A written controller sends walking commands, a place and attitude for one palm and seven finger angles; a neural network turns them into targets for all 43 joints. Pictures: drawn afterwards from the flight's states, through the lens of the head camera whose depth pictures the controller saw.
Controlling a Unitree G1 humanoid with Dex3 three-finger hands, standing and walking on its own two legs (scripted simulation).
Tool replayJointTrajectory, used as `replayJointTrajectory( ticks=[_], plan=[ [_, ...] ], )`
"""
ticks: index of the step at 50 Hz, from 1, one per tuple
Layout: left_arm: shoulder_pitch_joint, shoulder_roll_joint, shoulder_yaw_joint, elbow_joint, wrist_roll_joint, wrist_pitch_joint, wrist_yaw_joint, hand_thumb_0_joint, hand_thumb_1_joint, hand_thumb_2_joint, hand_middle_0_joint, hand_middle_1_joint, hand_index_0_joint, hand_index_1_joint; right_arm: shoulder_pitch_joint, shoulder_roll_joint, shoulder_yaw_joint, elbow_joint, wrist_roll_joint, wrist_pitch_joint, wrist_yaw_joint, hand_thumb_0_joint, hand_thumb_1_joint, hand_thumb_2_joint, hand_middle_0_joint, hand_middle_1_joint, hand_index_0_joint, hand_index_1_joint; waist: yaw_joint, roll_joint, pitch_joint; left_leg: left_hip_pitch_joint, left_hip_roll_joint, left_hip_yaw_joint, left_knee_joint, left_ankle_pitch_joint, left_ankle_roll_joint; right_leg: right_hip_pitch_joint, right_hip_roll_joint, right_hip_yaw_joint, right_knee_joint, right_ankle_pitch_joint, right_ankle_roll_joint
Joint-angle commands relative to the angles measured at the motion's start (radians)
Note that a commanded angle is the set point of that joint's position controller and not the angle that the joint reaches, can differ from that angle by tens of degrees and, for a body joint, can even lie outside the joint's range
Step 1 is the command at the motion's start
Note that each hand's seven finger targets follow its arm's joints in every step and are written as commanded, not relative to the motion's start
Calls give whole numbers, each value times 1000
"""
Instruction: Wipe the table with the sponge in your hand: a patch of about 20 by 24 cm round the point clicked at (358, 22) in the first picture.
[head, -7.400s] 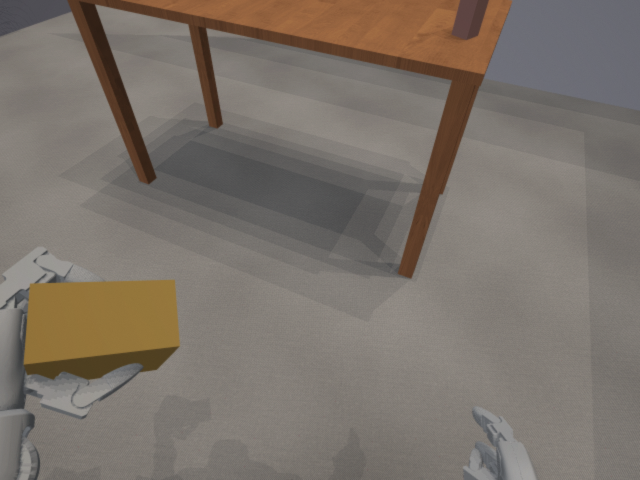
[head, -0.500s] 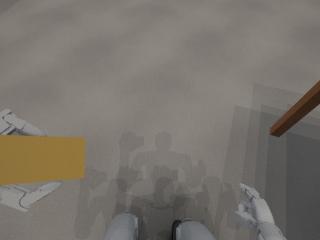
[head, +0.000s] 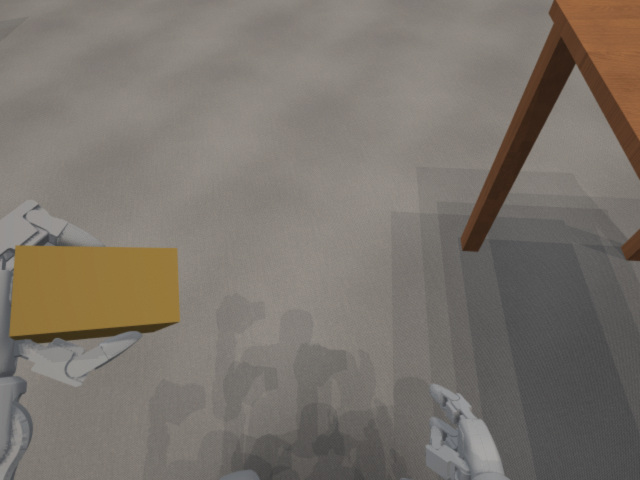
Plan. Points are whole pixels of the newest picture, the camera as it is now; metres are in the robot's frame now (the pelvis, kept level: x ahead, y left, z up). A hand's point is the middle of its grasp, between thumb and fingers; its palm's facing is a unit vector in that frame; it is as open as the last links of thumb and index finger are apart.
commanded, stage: turn to face it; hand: left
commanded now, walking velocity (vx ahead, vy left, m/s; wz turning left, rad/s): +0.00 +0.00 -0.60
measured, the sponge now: (120, 296) +0.24 +0.21 +0.17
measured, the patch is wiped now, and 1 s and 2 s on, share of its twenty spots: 0.00 0.00 0.00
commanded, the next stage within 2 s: none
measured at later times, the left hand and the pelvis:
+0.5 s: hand (226, 316) +0.21 +0.10 +0.20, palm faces +0.17 -0.85 -0.50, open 10.4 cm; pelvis -0.05 -0.07 +0.02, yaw -15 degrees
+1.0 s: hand (344, 369) +0.19 +0.00 +0.18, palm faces -0.10 -0.86 -0.51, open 10.4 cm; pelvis -0.12 -0.09 +0.00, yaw -34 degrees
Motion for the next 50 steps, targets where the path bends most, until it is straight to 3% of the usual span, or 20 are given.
replayJointTrajectory(
  ticks=[1,2,3,4,5,8,12,24,33,35,36,37,38,39,40,42,45,48,49,50],
  plan=[
    [5,213,187,-195,-15,-79,25,0,100,1300,-1200,-1600,-1200,-1600,-32,-166,-104,-133,12,-42,-9,0,-900,-900,200,300,200,300,-29,-213,-234,-180,-87,-5,333,-159,53,326,-175,291,-300,700,-130],
    [51,281,269,-183,-26,-84,35,0,100,1300,-1200,-1600,-1200,-1600,-89,-165,-87,-143,2,-36,-19,0,-900,-900,200,300,200,300,-13,-346,-258,-364,-170,-92,537,-384,29,364,-299,490,-277,1067,-214],
    [77,238,249,-188,-45,-63,25,0,100,1300,-1200,-1600,-1200,-1600,-101,-173,-105,-130,18,-20,-19,0,-900,-900,200,300,200,300,-23,-331,-316,-323,-148,-221,628,-300,35,323,-285,489,-281,968,-182],
    [135,246,265,-213,-57,-64,21,0,100,1300,-1200,-1600,-1200,-1600,-101,-166,-104,-140,17,-6,-18,0,-900,-900,200,300,200,300,-32,-295,-290,-356,-138,-249,670,-241,30,333,-268,477,-271,884,-193],
    [219,247,307,-188,-62,-69,25,0,100,1300,-1200,-1600,-1200,-1600,-132,-144,-87,-126,10,15,-19,0,-900,-900,200,300,200,300,-25,-198,-320,-405,-140,-243,684,-197,24,410,-238,447,-222,908,-218],
    [246,207,299,-226,-65,-92,38,0,100,1300,-1200,-1600,-1200,-1600,-139,-149,-89,-101,4,58,-12,0,-900,-900,200,300,200,300,-43,-125,-355,-436,-158,-229,706,-101,12,461,-202,355,-239,877,-208],
    [241,202,281,-212,-66,-100,51,0,100,1300,-1200,-1600,-1200,-1600,-151,-191,-125,-94,2,68,-25,0,-900,-900,200,300,200,300,-39,-83,-324,-397,-177,-243,640,-77,23,398,-192,408,-290,811,-187],
    [72,168,162,-155,-50,-78,45,0,100,1300,-1200,-1600,-1200,-1600,-152,-236,-128,-104,2,106,-27,0,-900,-900,200,300,200,300,-10,-152,-259,-251,-238,-244,371,-96,48,208,-120,571,-501,201,-92],
    [-21,152,124,-131,-21,-78,15,0,100,1300,-1200,-1600,-1200,-1600,-123,-206,-110,-118,-6,135,-7,0,-900,-900,200,300,200,300,-5,-203,-270,56,-302,-150,-79,-198,100,42,-48,595,-605,11,-74],
    [-54,161,117,-149,-22,-82,3,0,100,1300,-1200,-1600,-1200,-1600,-104,-210,-110,-114,-4,137,-2,0,-900,-900,200,300,200,300,-30,-150,-299,235,-265,-138,-274,-119,133,-33,9,545,-529,56,-22],
    [-54,171,119,-140,-20,-90,-6,0,100,1300,-1200,-1600,-1200,-1600,-87,-216,-113,-116,-7,135,-5,0,-900,-900,200,300,200,300,-45,-80,-293,336,-182,-187,-346,-97,172,-127,66,494,-412,45,7],
    [-71,158,119,-167,-23,-96,-15,0,100,1300,-1200,-1600,-1200,-1600,-123,-227,-117,-135,-22,132,-9,0,-900,-900,200,300,200,300,-44,93,-267,344,21,-352,-422,-59,242,-228,139,385,-118,0,11],
    [-92,183,146,-223,-8,-96,-17,0,100,1300,-1200,-1600,-1200,-1600,-156,-215,-120,-169,-20,108,-14,0,-900,-900,200,300,200,300,-15,182,-217,244,209,-461,-431,-21,317,-318,140,279,254,-29,1],
    [-96,206,178,-262,-3,-96,-12,0,100,1300,-1200,-1600,-1200,-1600,-154,-200,-123,-179,-3,88,-17,0,-900,-900,200,300,200,300,-9,133,-187,156,240,-394,-415,106,330,-328,107,218,449,-31,-4],
    [-60,253,240,-256,-10,-102,-13,0,100,1300,-1200,-1600,-1200,-1600,-144,-183,-128,-165,3,79,-15,0,-900,-900,200,300,200,300,6,127,-241,114,233,-323,-394,103,325,-291,85,215,570,-37,-6],
    [59,162,174,-232,-26,-80,-10,0,100,1300,-1200,-1600,-1200,-1600,-140,-186,-118,-159,6,61,-8,0,-900,-900,200,300,200,300,-15,193,-109,28,179,-213,-324,204,304,-326,23,193,566,-75,-17],
    [-30,115,95,-315,-26,-83,5,0,100,1300,-1200,-1600,-1200,-1600,-76,-208,-110,-134,26,25,-15,0,-900,-900,200,300,200,300,-31,172,-80,133,103,-55,-240,452,197,-227,24,55,181,-50,-11],
    [-97,142,100,-271,-10,-76,13,0,100,1300,-1200,-1600,-1200,-1600,-21,-236,-121,-119,18,-17,-16,0,-900,-900,200,300,200,300,-47,173,-157,194,59,-8,-56,674,146,-11,102,-71,-78,91,-1],
    [-128,150,104,-250,-3,-72,14,0,100,1300,-1200,-1600,-1200,-1600,-21,-236,-121,-112,16,-24,-14,0,-900,-900,200,300,200,300,-47,161,-174,170,43,-4,37,664,128,79,115,-86,-161,173,-3],
    [-135,160,103,-215,8,-65,17,0,100,1300,-1200,-1600,-1200,-1600,-29,-232,-119,-110,17,-29,-14,0,-900,-900,200,300,200,300,-41,136,-178,103,23,1,152,585,110,162,76,-35,-242,274,-31]
  ],
)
